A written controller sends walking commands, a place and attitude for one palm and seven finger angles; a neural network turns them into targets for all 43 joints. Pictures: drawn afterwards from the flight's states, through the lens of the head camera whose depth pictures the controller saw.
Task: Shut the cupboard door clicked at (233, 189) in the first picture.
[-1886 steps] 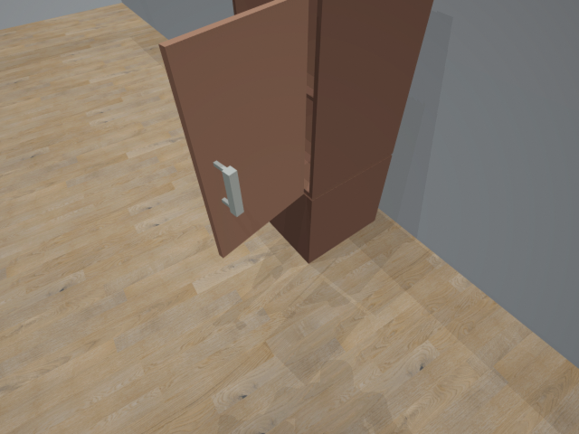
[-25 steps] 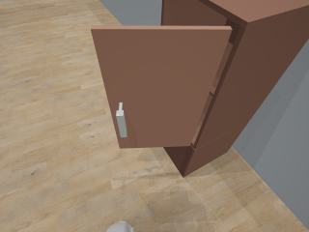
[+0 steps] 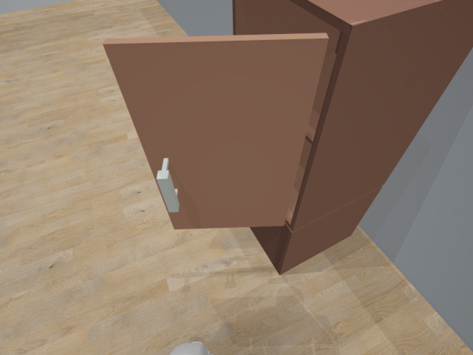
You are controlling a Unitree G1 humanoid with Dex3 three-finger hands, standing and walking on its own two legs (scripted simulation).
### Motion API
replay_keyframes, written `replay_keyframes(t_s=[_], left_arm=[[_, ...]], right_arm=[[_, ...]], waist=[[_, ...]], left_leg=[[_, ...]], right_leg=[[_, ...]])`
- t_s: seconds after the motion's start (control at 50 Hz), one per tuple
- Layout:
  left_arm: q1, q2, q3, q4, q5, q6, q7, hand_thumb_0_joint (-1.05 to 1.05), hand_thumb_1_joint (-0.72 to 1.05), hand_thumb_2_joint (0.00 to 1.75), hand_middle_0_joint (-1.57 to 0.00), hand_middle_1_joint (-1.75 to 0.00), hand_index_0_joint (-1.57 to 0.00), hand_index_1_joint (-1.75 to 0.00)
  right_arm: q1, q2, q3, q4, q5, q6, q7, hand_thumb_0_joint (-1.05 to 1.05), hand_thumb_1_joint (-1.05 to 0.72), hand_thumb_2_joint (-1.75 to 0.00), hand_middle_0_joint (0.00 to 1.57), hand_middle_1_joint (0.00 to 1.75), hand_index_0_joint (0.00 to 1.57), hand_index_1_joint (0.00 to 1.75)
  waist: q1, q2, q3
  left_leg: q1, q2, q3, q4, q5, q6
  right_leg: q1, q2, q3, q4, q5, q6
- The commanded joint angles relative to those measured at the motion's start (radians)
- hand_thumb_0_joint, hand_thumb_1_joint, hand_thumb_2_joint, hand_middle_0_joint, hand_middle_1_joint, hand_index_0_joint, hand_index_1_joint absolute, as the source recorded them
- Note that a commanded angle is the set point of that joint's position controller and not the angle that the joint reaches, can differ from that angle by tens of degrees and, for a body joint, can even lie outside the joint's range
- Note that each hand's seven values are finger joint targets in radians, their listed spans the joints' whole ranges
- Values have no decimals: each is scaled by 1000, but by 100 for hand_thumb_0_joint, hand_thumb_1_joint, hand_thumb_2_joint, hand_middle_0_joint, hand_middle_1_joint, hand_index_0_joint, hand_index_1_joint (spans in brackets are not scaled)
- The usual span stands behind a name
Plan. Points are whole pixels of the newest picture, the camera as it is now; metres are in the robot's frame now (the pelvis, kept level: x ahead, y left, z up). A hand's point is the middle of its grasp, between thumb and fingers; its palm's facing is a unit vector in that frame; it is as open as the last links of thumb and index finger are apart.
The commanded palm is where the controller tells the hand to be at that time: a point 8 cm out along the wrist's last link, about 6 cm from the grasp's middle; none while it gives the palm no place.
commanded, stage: come to a stop and stand still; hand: left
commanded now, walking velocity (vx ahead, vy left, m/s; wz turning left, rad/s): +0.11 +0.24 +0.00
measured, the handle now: (170, 185) +0.47 +0.20 -0.07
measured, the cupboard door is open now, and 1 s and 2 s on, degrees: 64 64 64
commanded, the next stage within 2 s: look again from close up in 0.68 s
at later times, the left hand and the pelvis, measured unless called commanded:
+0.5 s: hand out of the picture +0.00 +0.23 -0.17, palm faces +0.06 -0.97 -0.22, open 7.4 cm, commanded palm none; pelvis -0.02 +0.03 +0.01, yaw +0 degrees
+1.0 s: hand out of the picture +0.00 +0.24 -0.15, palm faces +0.01 -0.96 -0.27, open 7.4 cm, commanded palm none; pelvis -0.03 +0.03 +0.01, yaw +1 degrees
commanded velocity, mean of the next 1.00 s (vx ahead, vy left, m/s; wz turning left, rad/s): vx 0.02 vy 0.04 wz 0.00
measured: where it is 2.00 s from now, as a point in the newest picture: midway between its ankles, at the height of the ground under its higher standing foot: outside the picture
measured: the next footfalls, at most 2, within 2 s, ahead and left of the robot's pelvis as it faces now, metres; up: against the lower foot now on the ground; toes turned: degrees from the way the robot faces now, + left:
left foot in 0.32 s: -0.01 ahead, +0.14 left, +0.00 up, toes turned +3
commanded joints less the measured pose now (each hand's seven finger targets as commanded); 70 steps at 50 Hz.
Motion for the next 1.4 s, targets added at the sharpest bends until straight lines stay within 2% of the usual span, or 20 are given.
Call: replay_keyframes(t_s=[0.0,0.06,0.16,0.2,0.24,0.26,0.3,0.32,0.4,0.46,0.56,0.74,0.76,0.78,0.82,0.88,0.94,1.06,1.26,1.38], left_arm=[[-26,183,31,-60,8,-24,3,0,90,90,-20,-30,-20,-30],[5,184,34,-51,4,-31,4,0,90,90,-20,-30,-20,-30],[90,207,49,-27,5,-34,10,0,90,90,-20,-30,-20,-30],[84,208,50,-21,4,-31,12,0,90,90,-20,-30,-20,-30],[31,191,45,-20,-7,-25,11,0,90,90,-20,-30,-20,-30],[20,155,35,-28,-14,-21,7,0,90,90,-20,-30,-20,-30],[23,67,7,-34,-20,-8,3,0,90,90,-20,-30,-20,-30],[1,63,4,-29,-15,-4,3,0,90,90,-20,-30,-20,-30],[11,66,-5,20,-13,4,-8,0,90,90,-20,-30,-20,-30],[62,86,-12,59,-16,-16,-4,0,90,90,-20,-30,-20,-30],[29,64,-25,77,-20,-32,-1,0,90,90,-20,-30,-20,-30],[69,39,-32,115,-21,-34,3,0,90,90,-20,-30,-20,-30],[27,231,-43,24,-20,-57,7,0,90,90,-20,-30,-20,-30],[66,176,-24,12,-17,-56,11,0,90,90,-20,-30,-20,-30],[83,143,-26,28,-18,-67,12,0,90,90,-20,-30,-20,-30],[88,132,-20,21,-18,-66,12,0,90,90,-20,-30,-20,-30],[55,149,-12,-1,-15,-63,11,0,90,90,-20,-30,-20,-30],[28,180,-11,-22,-17,-66,10,0,90,90,-20,-30,-20,-30],[-36,224,-17,-36,-13,-58,0,0,90,90,-20,-30,-20,-30],[-31,219,-21,-21,-13,-56,-3,0,90,90,-20,-30,-20,-30]], right_arm=[[10,-72,-24,-69,-5,-16,6,0,-90,-90,20,30,20,30],[57,-98,-23,-56,0,-30,12,0,-90,-90,20,30,20,30],[50,-89,-10,-73,5,-50,8,0,-90,-90,20,30,20,30],[80,-77,-4,-68,7,-57,3,0,-90,-90,20,30,20,30],[173,-73,2,-31,8,-67,-2,0,-90,-90,20,30,20,30],[199,-96,1,-18,8,-77,-4,0,-90,-90,20,30,20,30],[180,-193,-11,-27,-5,-79,-15,0,-90,-90,20,30,20,30],[156,-181,-4,-26,-11,-73,-19,0,-90,-90,20,30,20,30],[104,-126,19,-8,-4,-78,-33,0,-90,-90,20,30,20,30],[134,-95,23,8,8,-83,-33,0,-90,-90,20,30,20,30],[191,-79,22,52,9,-89,-26,0,-90,-90,20,30,20,30],[198,-60,37,102,6,-101,-27,0,-90,-90,20,30,20,30],[132,-168,23,-10,-3,-113,-19,0,-90,-90,20,30,20,30],[129,-184,-5,-10,-10,-139,-24,0,-90,-90,20,30,20,30],[143,-144,-6,1,-3,-144,-33,0,-90,-90,20,30,20,30],[145,-134,-6,-18,-1,-129,-31,0,-90,-90,20,30,20,30],[141,-158,-14,-23,-1,-120,-26,0,-90,-90,20,30,20,30],[97,-164,-6,-22,-4,-113,-15,0,-90,-90,20,30,20,30],[38,-199,5,-9,-4,-101,1,0,-90,-90,20,30,20,30],[41,-202,9,8,-4,-102,3,0,-90,-90,20,30,20,30]], waist=[[-16,-194,3],[-2,-199,-34],[51,-180,-125],[40,-189,-156],[-7,-190,-178],[-13,-115,-181],[-6,193,-156],[-6,136,-115],[19,151,5],[12,53,-6],[-22,-125,-52],[-12,-5,-36],[-38,111,15],[-10,143,-59],[-14,184,-173],[-19,-9,-135],[-29,-68,-53],[-26,-75,-81],[-28,-32,-36],[-27,-15,-51]], left_leg=[[-23,-26,-68,260,-95,3],[-57,-27,-64,246,-54,-11],[-64,-43,-39,46,-94,-25],[7,-53,-27,-100,-54,-25],[209,-63,-6,-330,142,-21],[318,-19,-48,-387,225,-8],[298,231,-268,-412,437,110],[210,233,-243,-418,419,146],[121,133,-148,-385,508,109],[157,56,-105,-338,396,51],[247,53,-94,-369,296,34],[235,54,-91,-414,297,32],[194,11,-109,-435,419,38],[190,82,-140,-350,449,51],[272,73,-128,-294,581,59],[205,50,-121,-248,408,65],[141,41,-118,-260,291,63],[178,41,-102,-259,294,60],[163,41,-110,-333,128,47],[157,43,-119,-359,86,43]], right_leg=[[-108,-291,346,-396,151,-188],[18,-279,262,-347,304,-177],[247,-296,258,-284,501,-193],[249,-280,240,-244,566,-176],[147,-223,179,-193,472,-112],[57,-159,127,-140,338,-71],[-58,-21,-30,-22,-64,14],[-17,-12,-18,27,-109,11],[60,-9,-7,-65,67,1],[112,-49,61,-235,296,-21],[92,-64,70,-276,277,-21],[119,-58,67,-291,266,-17],[70,-19,12,-174,212,-34],[67,-43,16,-140,139,-32],[90,-48,10,-150,237,-50],[85,-64,38,-167,290,-48],[37,-71,60,-176,270,-46],[46,-81,84,-198,303,-42],[-2,-80,99,-295,43,-26],[10,-79,92,-306,31,-19]])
